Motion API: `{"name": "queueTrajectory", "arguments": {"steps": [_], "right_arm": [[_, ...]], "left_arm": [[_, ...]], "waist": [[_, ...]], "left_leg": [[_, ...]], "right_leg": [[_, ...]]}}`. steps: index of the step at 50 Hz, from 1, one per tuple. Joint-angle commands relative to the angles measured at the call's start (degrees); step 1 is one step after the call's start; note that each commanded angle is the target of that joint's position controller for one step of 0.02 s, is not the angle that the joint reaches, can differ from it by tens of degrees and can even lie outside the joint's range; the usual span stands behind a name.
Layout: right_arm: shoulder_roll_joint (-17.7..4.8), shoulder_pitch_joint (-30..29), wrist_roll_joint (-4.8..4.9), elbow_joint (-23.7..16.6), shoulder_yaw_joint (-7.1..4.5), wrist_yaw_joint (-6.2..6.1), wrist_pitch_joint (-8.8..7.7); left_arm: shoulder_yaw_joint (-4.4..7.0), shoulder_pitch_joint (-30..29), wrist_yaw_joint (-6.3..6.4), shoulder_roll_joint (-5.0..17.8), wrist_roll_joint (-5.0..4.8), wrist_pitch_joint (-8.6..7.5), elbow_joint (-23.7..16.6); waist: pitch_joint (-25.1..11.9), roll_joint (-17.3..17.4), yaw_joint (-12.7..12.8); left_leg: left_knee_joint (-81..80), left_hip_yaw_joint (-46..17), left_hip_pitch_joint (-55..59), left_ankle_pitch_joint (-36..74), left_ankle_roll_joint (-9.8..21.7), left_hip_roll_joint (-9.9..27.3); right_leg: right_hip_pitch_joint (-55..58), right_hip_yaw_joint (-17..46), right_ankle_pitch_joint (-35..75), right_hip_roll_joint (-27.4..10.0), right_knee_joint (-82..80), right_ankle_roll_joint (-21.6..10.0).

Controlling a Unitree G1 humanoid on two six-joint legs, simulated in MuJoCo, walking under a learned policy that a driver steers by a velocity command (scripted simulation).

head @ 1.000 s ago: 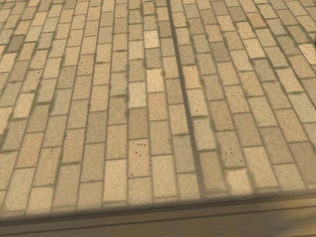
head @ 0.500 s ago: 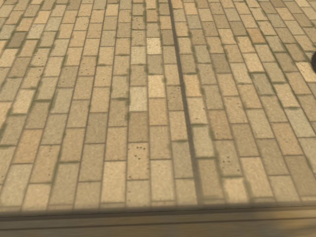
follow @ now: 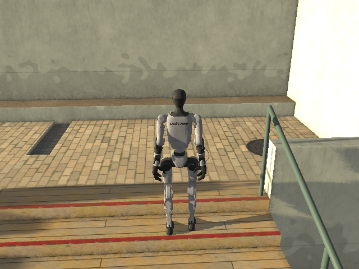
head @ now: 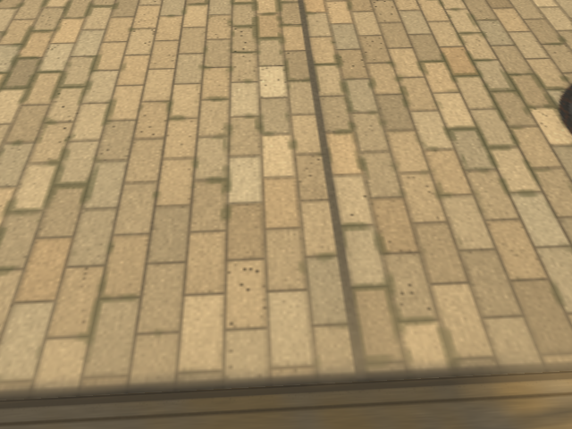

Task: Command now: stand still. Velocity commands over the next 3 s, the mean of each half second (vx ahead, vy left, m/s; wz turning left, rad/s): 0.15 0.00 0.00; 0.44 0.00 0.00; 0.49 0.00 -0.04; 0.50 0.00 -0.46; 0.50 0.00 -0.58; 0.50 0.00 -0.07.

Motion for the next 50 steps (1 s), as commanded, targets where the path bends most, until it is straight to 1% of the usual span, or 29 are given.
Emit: {"name": "queueTrajectory", "arguments": {"steps": [1,9,11,13,16,18,20,22,24,25,26,27,28,29,31,34,36,37,38,40,42,43,44,45,46,47,48,49,50], "right_arm": [[-3.6,5.8,0.02,-0.1,-0.45,-0.12,-0.23],[-3.1,6.6,0.06,1.3,-0.1,-0.17,-0.12],[-3.8,7.0,-0.14,1.4,-0.44,-0.18,0.06],[-6.8,7.7,-0.09,1.1,-1.82,-0.09,0.62],[-9.3,12.7,0.03,2.0,-3.44,0.08,1.0],[-9.2,11.2,-0.28,1.9,-3.91,0.21,0.24],[-10.1,9.9,-1.03,2.0,-4.46,0.19,-0.82],[-8.9,6.0,-1.04,1.0,-4.16,0.16,-1.47],[-9.2,-1.2,-0.28,-0.8,-4.1,0.21,-1.53],[-8.7,-2.9,0.22,-1.4,-3.89,0.86,-2.17],[-6.2,-4.1,0.32,-3.0,-3.03,1.86,-3.22],[-3.1,0.5,0.21,-3.3,-2.74,2.79,-3.58],[-4.2,1.4,-0.53,-4.1,-3.05,3.46,-3.28],[-4.4,-4.4,-1.37,-6.0,-3.08,3.72,-3.36],[-2.2,-10.0,-1.1,-9.3,-2.51,3.6,-3.57],[3.4,-17.1,0.17,-15.3,0.1,3.44,-2.16],[3.2,-23.7,0.65,-21.1,1.52,2.86,-1.31],[3.4,-27.6,0.32,-24.1,2.75,2.88,-1.03],[2.8,-29.7,0.79,-25.6,3.2,2.98,-0.67],[0.1,-26.5,0.84,-24.8,2.8,3.99,-0.18],[0.6,-24.5,1.49,-23.9,3.06,3.57,0.23],[-1.1,-23.0,1.66,-22.5,2.12,3.2,0.31],[-2.3,-19.1,2.03,-21.2,1.22,2.72,0.37],[-4.6,-12.6,1.5,-19.8,0.02,2.62,-0.58],[-8.1,-5.8,0.6,-17.9,-1.34,2.7,-1.25],[-13.7,0.5,-0.96,-15.2,-3.47,2.56,-1.84],[-18.8,1.9,-0.93,-12.7,-5.58,2.72,-0.89],[-17.2,-7.5,0.05,-12.4,-5.74,3.36,-1.51],[-12.9,-11.3,1.09,-10.6,-5.05,3.81,-2.51]], "left_arm": [[0.31,5.5,0.13,3.6,-0.06,-0.21,0.1],[-0.24,5.9,0.2,3.3,-0.11,-0.14,1.2],[0.02,5.8,0.16,4.0,-0.06,0.04,1.3],[0.8,4.7,-0.12,5.4,0.01,0.33,0.2],[0.49,-1.0,-1.13,3.0,1.0,-0.09,-3.8],[0.69,-3.2,-1.69,3.4,1.27,-1.28,-6.3],[1.35,-3.8,-2.49,5.3,0.82,-2.52,-8.0],[1.32,-2.0,-3.05,4.8,0.15,-3.45,-8.9],[1.91,13.0,-2.31,3.7,-0.38,-3.51,-4.5],[2.93,19.5,-1.46,5.7,0.1,-3.06,-1.9],[3.79,25.8,-0.59,9.5,0.59,-2.69,-0.4],[3.88,23.9,-0.05,12.9,-0.07,-1.85,-0.8],[3.71,18.5,0.12,12.3,0.37,-1.45,-1.0],[3.31,12.3,-0.44,10.8,0.61,-1.83,-1.7],[2.4,12.2,-1.78,8.4,1.49,-3.67,0.2],[0.3,14.6,-2.74,3.9,2.07,-4.86,3.5],[-0.8,11.9,-3.52,3.5,1.51,-5.58,3.7],[-1.56,11.1,-3.72,2.8,1.01,-5.47,4.5],[-2.14,11.3,-3.33,2.8,0.58,-5.55,4.6],[-2.65,11.5,-1.11,3.0,-1.04,-5.51,3.3],[-1.62,12.4,-0.54,8.4,-1.68,-6.14,2.5],[-0.89,14.9,-0.58,10.8,-1.86,-6.38,2.3],[0.13,16.2,-0.66,13.4,-1.06,-6.48,2.4],[1.32,15.6,-1.08,15.1,-0.31,-6.63,1.7],[2.35,13.0,-2.18,15.4,-0.73,-7.09,0.3],[2.04,14.0,-3.48,11.0,-2.08,-8.08,-2.9],[2.77,8.1,-5.67,7.5,-0.52,-8.49,-6.3],[3.07,7.1,-5.66,5.4,1.2,-8.15,-8.3],[2.63,1.6,-4.85,4.4,1.66,-7.8,-12.2]], "waist": [[4.9,0.2,0.1],[5.4,0.3,0.0],[5.5,0.6,-0.2],[7.7,3.2,-0.9],[12.6,9.4,-4.3],[13.9,8.4,-4.0],[12.6,6.1,-2.7],[10.5,5.2,0.2],[4.9,2.6,9.4],[2.4,-2.8,12.2],[-2.1,-11.5,13.0],[-3.0,-17.4,7.7],[1.6,-14.0,4.9],[7.9,-6.4,2.9],[8.0,-1.1,1.6],[6.9,-2.7,0.1],[10.4,-3.0,-1.9],[12.2,-1.0,-3.1],[12.8,-0.9,-2.6],[9.6,-0.1,-2.4],[3.2,-1.1,-3.0],[-1.5,-2.9,-3.1],[-5.8,-8.0,-5.5],[-9.9,-12.4,-8.8],[-15.5,-14.2,-12.0],[-20.5,-4.6,-12.0],[-18.9,10.3,-11.4],[-13.7,5.8,-5.1],[-4.9,1.6,-2.1]], "left_leg": [[-4.1,-5.0,-6.0,12.9,2.0,7.5],[-4.3,-4.9,-6.2,11.8,2.0,7.6],[-4.9,-5.1,-7.0,0.6,2.9,6.4],[-5.5,-8.1,-9.2,-17.7,5.7,6.5],[-13.1,-22.6,-7.9,-34.8,12.1,16.3],[-15.1,-26.8,-7.9,-30.7,15.6,20.0],[-13.5,-24.7,-3.9,-21.2,16.0,19.9],[-11.3,-17.1,-6.4,-8.4,13.2,17.0],[1.2,-9.2,-17.5,11.1,10.5,11.4],[15.1,-3.3,-21.0,22.4,9.1,6.9],[31.9,1.2,-29.8,9.6,5.7,2.4],[47.7,2.8,-38.3,-9.0,2.6,-1.6],[62.1,1.2,-42.0,-7.4,2.2,1.4],[73.8,1.7,-48.5,-3.6,2.4,4.5],[89.3,2.3,-57.2,-2.5,4.1,5.8],[109.3,1.6,-72.0,-6.1,7.3,4.5],[104.5,1.5,-74.7,-9.4,8.3,5.8],[94.2,4.0,-71.0,-7.7,8.0,6.8],[87.4,7.4,-66.8,-6.5,7.0,6.6],[68.8,11.9,-47.1,-2.9,5.2,6.8],[55.0,15.0,-31.3,-4.2,6.4,3.8],[51.6,17.5,-28.4,-7.5,6.5,0.1],[48.2,17.3,-27.7,-13.0,7.2,-2.5],[42.1,14.1,-24.5,-16.0,8.7,-3.4],[35.1,5.8,-13.9,-13.8,11.2,-1.4],[23.5,-20.3,-0.5,-29.6,16.1,10.9],[-4.1,-54.4,2.8,-29.9,21.0,20.7],[-6.6,-55.9,-2.2,-29.3,19.4,22.6],[-5.7,-46.5,-11.3,-28.5,16.6,21.9]], "right_leg": [[1.9,4.7,6.5,-5.4,-2.8,-2.1],[1.6,4.7,5.7,-5.5,-3.0,-2.1],[0.7,4.2,-3.4,-4.1,-2.4,-2.6],[-4.8,1.9,-16.9,-0.9,2.9,-3.8],[-18.5,-2.6,-16.1,0.8,18.8,-3.5],[-24.2,-1.5,-14.5,-1.8,28.9,-3.6],[-27.7,-0.3,-16.8,-3.3,30.9,-3.8],[-19.3,-0.5,-15.9,-2.8,24.0,-4.1],[6.5,-4.0,-5.0,1.6,9.3,-5.5],[15.8,-3.9,-2.3,3.1,2.5,-5.4],[25.0,12.5,-12.5,-8.1,-6.9,-6.4],[25.0,36.4,-15.9,-20.8,-17.3,-10.8],[16.0,45.7,-33.9,-23.4,-21.4,-16.8],[11.3,38.5,-36.1,-22.1,-19.7,-17.4],[9.5,24.4,-22.1,-17.0,-15.6,-14.5],[6.2,17.0,-13.7,-15.4,-11.5,-11.6],[-1.4,13.2,-17.7,-14.7,-15.8,-9.4],[-8.0,9.4,-17.6,-11.5,-18.1,-7.2],[-11.8,7.4,-13.6,-9.5,-20.8,-7.2],[-15.7,4.2,9.9,-8.4,-27.4,-10.2],[-8.1,0.4,45.0,-9.7,-23.3,-10.3],[1.1,-0.3,69.8,-10.5,-15.7,-10.2],[10.8,0.2,86.3,-13.0,-6.6,-9.6],[17.0,0.8,92.8,-14.5,4.9,-9.2],[14.8,0.4,86.9,-14.2,18.2,-8.0],[-3.1,0.6,65.4,-7.5,38.1,-6.6],[-20.1,3.8,1.3,7.3,63.8,-4.4],[-28.6,12.9,2.1,3.7,79.9,-5.3],[-32.3,9.4,4.2,1.4,83.6,-6.1]]}}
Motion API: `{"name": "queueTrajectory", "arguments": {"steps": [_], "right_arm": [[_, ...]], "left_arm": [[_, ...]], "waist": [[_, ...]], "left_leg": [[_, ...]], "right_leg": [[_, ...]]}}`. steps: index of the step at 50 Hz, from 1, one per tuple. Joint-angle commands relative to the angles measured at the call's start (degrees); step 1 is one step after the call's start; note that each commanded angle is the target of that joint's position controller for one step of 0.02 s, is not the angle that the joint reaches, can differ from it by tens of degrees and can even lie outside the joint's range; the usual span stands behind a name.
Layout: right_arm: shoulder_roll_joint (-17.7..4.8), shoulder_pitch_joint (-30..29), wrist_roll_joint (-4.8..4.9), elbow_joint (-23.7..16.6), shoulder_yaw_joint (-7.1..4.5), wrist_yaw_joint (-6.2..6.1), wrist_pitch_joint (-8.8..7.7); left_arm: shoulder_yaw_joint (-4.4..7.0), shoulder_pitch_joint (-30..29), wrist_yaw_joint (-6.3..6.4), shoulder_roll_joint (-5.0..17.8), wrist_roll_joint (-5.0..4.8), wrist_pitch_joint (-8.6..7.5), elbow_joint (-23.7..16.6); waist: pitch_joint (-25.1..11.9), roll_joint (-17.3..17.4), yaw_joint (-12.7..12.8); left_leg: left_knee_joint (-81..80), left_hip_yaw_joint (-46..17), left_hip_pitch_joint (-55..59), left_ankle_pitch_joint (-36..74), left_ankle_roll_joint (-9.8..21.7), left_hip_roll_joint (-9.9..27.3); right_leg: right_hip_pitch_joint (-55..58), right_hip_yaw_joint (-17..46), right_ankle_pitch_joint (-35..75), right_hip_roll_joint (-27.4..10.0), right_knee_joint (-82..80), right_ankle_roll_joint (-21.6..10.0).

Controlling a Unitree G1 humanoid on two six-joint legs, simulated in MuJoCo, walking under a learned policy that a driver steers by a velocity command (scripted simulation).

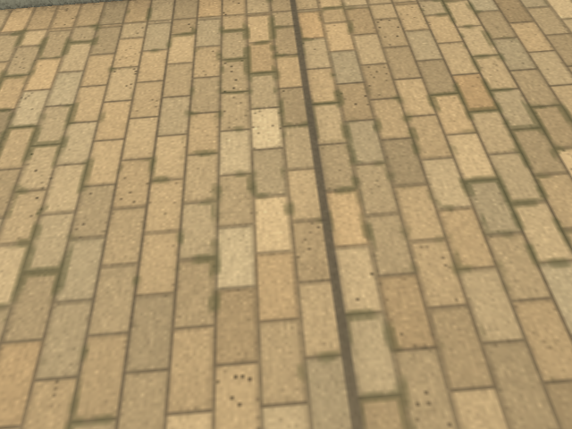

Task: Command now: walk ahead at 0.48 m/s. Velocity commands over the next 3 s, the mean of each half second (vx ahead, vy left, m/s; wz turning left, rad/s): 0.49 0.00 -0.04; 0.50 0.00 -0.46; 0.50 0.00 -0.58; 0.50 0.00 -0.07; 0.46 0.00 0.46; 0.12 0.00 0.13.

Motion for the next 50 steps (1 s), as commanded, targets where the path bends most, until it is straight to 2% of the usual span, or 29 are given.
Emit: {"name": "queueTrajectory", "arguments": {"steps": [1,2,3,4,5,6,8,9,11,13,16,19,21,22,23,24,25,26,27,29,32,34,39,44,46,47,48,49,50], "right_arm": [[-6.7,9.1,-0.18,6.1,-4.11,0.42,-1.71],[-2.0,10.0,-1.23,8.7,-3.02,0.45,-2.32],[0.0,11.6,-1.7,11.6,-2.57,0.56,-2.92],[0.1,14.7,-1.8,13.8,-2.49,0.52,-3.81],[-1.4,14.2,-1.53,13.6,-2.84,0.32,-4.21],[-1.6,13.0,-1.11,12.8,-2.52,0.19,-4.66],[-5.1,14.8,-0.37,12.8,-2.87,-0.08,-5.66],[-6.0,16.6,0.06,12.8,-2.9,-0.34,-5.92],[-6.9,20.3,0.52,12.5,-2.89,-0.88,-5.85],[-8.7,23.8,0.38,12.0,-3.39,-1.17,-5.47],[-9.7,27.0,-0.27,12.0,-3.67,-1.24,-4.79],[-10.4,26.5,-0.57,11.9,-3.7,-1.85,-4.44],[-12.0,26.1,-0.6,12.1,-4.25,-2.39,-3.74],[-12.0,25.0,-0.33,11.4,-4.29,-2.53,-3.37],[-10.4,23.9,-0.51,9.1,-3.84,-2.64,-3.32],[-5.4,28.8,1.22,7.2,-3.16,-1.42,-3.43],[-9.6,23.8,-0.45,6.2,-4.25,-1.37,-3.71],[-10.8,17.7,-0.46,4.1,-4.45,-0.84,-4.42],[-10.5,15.3,-0.43,3.4,-4.33,-0.69,-4.87],[-8.8,14.9,-1.65,2.4,-4.02,-0.22,-3.36],[-7.7,13.5,-2.48,1.0,-3.85,0.43,-1.23],[-7.9,7.8,-2.52,-1.2,-3.75,0.77,-0.51],[-8.0,-5.3,-1.64,-6.0,-3.12,0.88,-0.39],[-9.1,-12.9,-0.87,-9.5,-2.74,0.85,-0.89],[-10.3,-10.6,-0.7,-9.7,-3.01,0.71,-1.41],[-11.1,-6.7,-0.63,-8.8,-3.33,0.38,-1.69],[-12.5,-0.2,-0.62,-6.9,-4.03,-0.19,-2.13],[-14.5,8.4,-1.16,-4.8,-4.85,-0.97,-2.84],[-18.9,17.9,-2.67,-4.6,-5.79,-2.07,-3.12]], "left_arm": [[1.69,-9.2,0.41,3.1,1.26,-0.89,-12.5],[0.72,-9.5,1.12,0.9,1.15,-0.25,-14.1],[0.18,-8.8,1.53,-0.1,0.91,1.11,-14.3],[-0.4,-9.4,1.73,-1.1,0.5,2.29,-15.2],[-0.59,-8.2,1.5,-0.2,0.1,3.19,-15.1],[-0.05,-8.2,1.33,1.6,0.08,3.47,-14.5],[0.23,-12.7,0.65,4.5,1.12,3.7,-16.2],[0.44,-15.0,0.12,5.3,1.2,3.49,-16.8],[-0.12,-19.2,-0.62,4.1,0.44,3.28,-17.2],[-0.78,-26.2,-0.88,2.9,-0.2,3.74,-18.7],[-0.21,-31.2,-0.48,5.3,0.01,3.85,-19.9],[0.86,-27.7,0.28,7.5,0.47,3.14,-18.6],[1.9,-18.0,0.93,8.9,0.9,2.52,-14.9],[2.67,-10.4,1.27,10.0,1.58,2.0,-12.2],[3.86,-1.4,1.63,13.9,2.66,1.75,-10.5],[5.08,-0.7,1.45,18.2,2.58,2.01,-9.8],[4.74,-5.6,0.77,15.5,0.07,2.62,-10.7],[4.1,-10.0,0.61,13.2,-0.43,2.76,-11.6],[3.53,-11.3,0.47,11.0,-0.02,2.49,-11.3],[2.8,-11.2,0.92,9.1,-0.34,1.77,-10.3],[3.2,-7.6,1.26,11.4,-1.01,0.89,-9.4],[3.34,-5.0,1.32,12.4,-0.66,1.03,-9.1],[3.46,1.2,1.43,13.3,-0.79,1.44,-8.8],[3.8,3.7,2.32,14.6,0.05,2.08,-9.6],[4.2,1.4,2.77,15.6,0.17,2.25,-10.5],[4.42,-1.0,2.75,16.4,0.2,2.24,-11.2],[4.59,-2.2,2.42,16.9,0.15,2.04,-11.6],[4.63,-3.3,1.88,16.8,-0.18,1.76,-12.0],[3.55,-2.5,1.5,12.7,-0.6,1.52,-14.2]], "waist": [[1.3,-4.3,-1.9],[3.0,-5.3,1.0],[3.4,-4.2,2.6],[4.2,-2.9,2.8],[4.9,-3.0,4.2],[4.7,-3.9,4.6],[4.4,-0.3,4.0],[3.5,1.1,3.0],[1.2,3.0,0.7],[1.7,4.1,-2.6],[2.8,5.5,-4.6],[1.3,6.7,-1.9],[-2.4,6.2,2.4],[-5.9,5.2,5.7],[-11.7,0.5,8.8],[-14.3,-14.2,4.7],[-10.9,-5.5,3.1],[-4.0,-2.4,2.2],[-1.2,1.1,1.0],[0.2,0.6,-2.2],[0.7,-1.7,-2.7],[3.1,-2.4,-1.5],[3.1,-4.3,2.9],[3.6,-5.3,5.0],[3.3,-5.5,3.1],[2.3,-5.6,0.9],[-1.0,-4.9,-1.6],[-5.9,-2.4,-5.7],[-15.4,3.8,-8.3]], "left_leg": [[-44.3,-48.3,19.3,-10.8,7.5,20.0],[-42.5,-38.9,16.4,-0.9,4.8,17.2],[-42.1,-31.5,16.5,6.4,3.0,14.6],[-41.9,-27.0,17.8,11.9,1.5,12.5],[-44.2,-23.0,16.9,13.9,1.2,11.9],[-46.6,-20.0,16.4,19.3,0.4,11.1],[-50.9,-14.2,17.4,30.9,-0.4,8.5],[-51.9,-12.3,19.8,35.4,-0.1,7.6],[-52.9,-10.8,25.1,40.6,-0.6,6.4],[-55.7,-11.8,32.2,41.2,-1.2,7.9],[-53.9,-12.7,45.6,46.7,-0.9,11.7],[-45.7,-10.5,50.3,66.2,-0.9,13.9],[-33.6,-8.6,50.5,72.6,-1.7,14.1],[-23.9,-7.1,44.0,65.1,-2.4,13.0],[-8.5,-5.6,31.3,44.5,-2.8,11.0],[12.7,-5.9,7.4,0.6,-5.8,-1.8],[15.5,-14.6,1.3,1.3,-5.1,1.2],[13.5,-15.0,-0.1,7.4,-5.1,3.5],[10.6,-14.7,1.2,10.1,-5.5,4.8],[5.4,-14.7,5.2,11.3,-7.2,6.6],[0.8,-13.2,4.5,11.5,-9.4,6.7],[-4.1,-11.9,1.7,15.3,-10.6,7.1],[-18.1,-11.1,0.1,26.0,-11.5,5.3],[-26.6,-12.1,0.2,25.3,-10.5,3.2],[-30.6,-13.0,6.1,23.1,-9.2,2.5],[-32.9,-12.8,13.1,20.7,-8.3,1.4],[-34.3,-12.0,22.4,19.7,-7.2,-0.1],[-36.1,-13.6,34.8,20.7,-5.6,2.4],[-36.2,-27.2,48.5,10.0,-3.2,16.4]], "right_leg": [[-30.7,2.8,1.7,-1.2,37.2,-2.9],[-31.3,4.0,0.9,-1.9,35.5,-3.5],[-33.0,4.1,-2.2,-1.4,37.0,-3.9],[-36.0,4.5,-4.4,-0.9,36.6,-4.5],[-35.0,4.7,-4.5,-1.8,27.6,-3.7],[-32.6,3.9,-1.5,-2.6,20.8,-3.2],[-28.7,-1.3,4.8,-3.4,6.6,-1.6],[-27.1,-3.9,7.9,-3.8,-0.1,-0.8],[-22.4,-7.1,10.9,-3.3,-13.8,0.8],[-20.2,-9.3,10.2,-2.0,-25.5,2.2],[-22.2,-9.2,8.9,-1.7,-34.3,1.3],[-14.8,-10.2,2.7,1.3,-37.8,-2.1],[-4.5,-10.5,0.8,4.0,-42.2,-4.6],[7.2,-8.4,2.5,2.7,-44.2,-6.2],[21.1,4.3,-1.4,-8.4,-42.3,-9.1],[34.7,36.0,-0.5,-23.0,-48.8,-20.0],[30.6,37.6,-2.0,-20.4,-53.3,-18.4],[23.1,28.3,1.8,-18.5,-54.4,-16.4],[17.9,23.3,8.9,-16.0,-55.6,-14.6],[11.4,16.3,15.2,-11.2,-56.9,-11.4],[8.8,13.3,18.6,-8.8,-58.1,-10.8],[6.8,12.3,19.0,-7.5,-59.3,-10.0],[10.7,12.3,23.5,-5.8,-57.2,-6.4],[17.8,16.5,26.1,-7.7,-52.8,-7.1],[17.3,17.8,27.7,-8.4,-50.4,-6.0],[15.0,17.3,31.6,-7.8,-47.7,-4.7],[13.4,16.6,36.6,-6.1,-41.5,-3.5],[8.7,14.1,33.4,-2.7,-30.5,-2.2],[0.7,10.4,14.1,0.7,-14.4,-1.4]]}}
Over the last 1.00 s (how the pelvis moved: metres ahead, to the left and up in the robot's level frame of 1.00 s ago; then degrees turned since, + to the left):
0.31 -0.03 0.04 -1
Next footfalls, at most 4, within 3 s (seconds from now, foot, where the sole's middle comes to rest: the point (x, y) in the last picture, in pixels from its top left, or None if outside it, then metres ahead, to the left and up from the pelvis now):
0.44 right None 0.42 -0.08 -0.69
1.00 left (304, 304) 0.78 0.02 -0.69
1.54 right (425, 261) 0.90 -0.29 -0.69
2.12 left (428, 168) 1.24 -0.35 -0.69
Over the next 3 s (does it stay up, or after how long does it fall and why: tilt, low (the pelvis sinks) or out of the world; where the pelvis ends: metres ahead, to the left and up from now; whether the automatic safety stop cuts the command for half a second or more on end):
stays up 1.35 -0.48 0.09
